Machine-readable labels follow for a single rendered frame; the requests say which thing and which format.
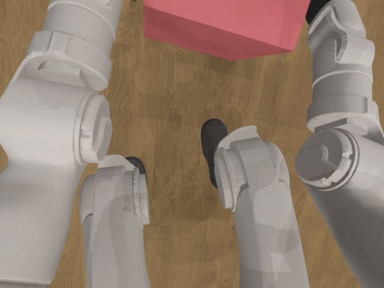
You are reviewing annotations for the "right robot hand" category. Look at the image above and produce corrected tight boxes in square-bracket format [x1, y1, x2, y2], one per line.
[305, 0, 331, 25]

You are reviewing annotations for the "robot right thigh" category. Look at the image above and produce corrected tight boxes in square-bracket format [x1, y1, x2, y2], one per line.
[214, 137, 310, 288]

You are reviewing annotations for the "carton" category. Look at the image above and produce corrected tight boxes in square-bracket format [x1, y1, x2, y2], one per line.
[143, 0, 311, 61]

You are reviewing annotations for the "robot right upper arm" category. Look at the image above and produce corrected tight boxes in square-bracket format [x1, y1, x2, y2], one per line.
[295, 128, 384, 288]

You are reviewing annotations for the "robot right foot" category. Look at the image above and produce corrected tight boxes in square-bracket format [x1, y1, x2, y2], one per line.
[201, 119, 228, 189]

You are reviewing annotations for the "robot left forearm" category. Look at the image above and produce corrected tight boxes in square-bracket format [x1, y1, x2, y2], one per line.
[0, 0, 122, 144]

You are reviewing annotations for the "robot right forearm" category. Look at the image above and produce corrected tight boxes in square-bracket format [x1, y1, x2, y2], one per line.
[307, 0, 384, 146]

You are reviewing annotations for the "robot left upper arm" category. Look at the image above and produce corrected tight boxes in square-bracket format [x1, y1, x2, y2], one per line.
[0, 77, 113, 288]

